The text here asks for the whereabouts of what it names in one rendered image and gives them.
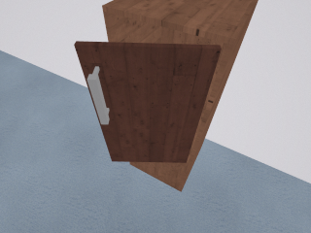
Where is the cupboard door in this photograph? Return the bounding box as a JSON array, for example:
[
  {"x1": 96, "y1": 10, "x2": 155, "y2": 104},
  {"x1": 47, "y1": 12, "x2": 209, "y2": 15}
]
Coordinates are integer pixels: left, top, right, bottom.
[{"x1": 74, "y1": 41, "x2": 222, "y2": 163}]

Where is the handle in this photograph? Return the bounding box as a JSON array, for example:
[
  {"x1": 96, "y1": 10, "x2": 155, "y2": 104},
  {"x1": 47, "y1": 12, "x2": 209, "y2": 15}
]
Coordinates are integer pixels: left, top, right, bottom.
[{"x1": 86, "y1": 66, "x2": 110, "y2": 125}]

